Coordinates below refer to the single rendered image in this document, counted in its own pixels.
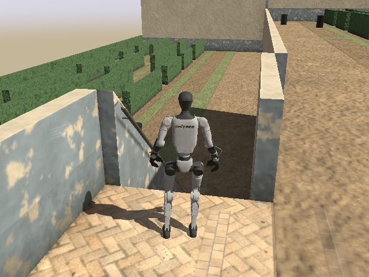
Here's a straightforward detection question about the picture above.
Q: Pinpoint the robot right foot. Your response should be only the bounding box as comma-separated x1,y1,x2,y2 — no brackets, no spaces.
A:
189,223,197,238

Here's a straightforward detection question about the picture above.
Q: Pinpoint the left robot upper arm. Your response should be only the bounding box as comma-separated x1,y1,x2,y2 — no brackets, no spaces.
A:
156,116,173,147

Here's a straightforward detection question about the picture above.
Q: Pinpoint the right robot forearm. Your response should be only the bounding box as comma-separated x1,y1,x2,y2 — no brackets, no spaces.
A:
208,140,219,162

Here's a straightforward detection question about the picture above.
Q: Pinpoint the right robot hand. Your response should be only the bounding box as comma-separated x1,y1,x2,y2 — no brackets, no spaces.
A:
206,160,220,172

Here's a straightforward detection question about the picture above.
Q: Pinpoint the left robot hand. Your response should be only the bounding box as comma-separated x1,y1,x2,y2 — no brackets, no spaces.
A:
150,156,163,167

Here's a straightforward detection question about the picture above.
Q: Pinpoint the left robot forearm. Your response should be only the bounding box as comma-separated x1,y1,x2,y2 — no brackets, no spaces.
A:
150,138,161,159

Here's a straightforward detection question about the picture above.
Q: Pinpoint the robot left thigh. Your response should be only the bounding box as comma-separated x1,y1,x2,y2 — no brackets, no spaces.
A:
164,161,176,203

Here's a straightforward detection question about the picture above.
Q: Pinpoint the right robot upper arm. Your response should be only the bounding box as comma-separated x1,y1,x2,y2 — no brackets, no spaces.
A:
197,117,213,148

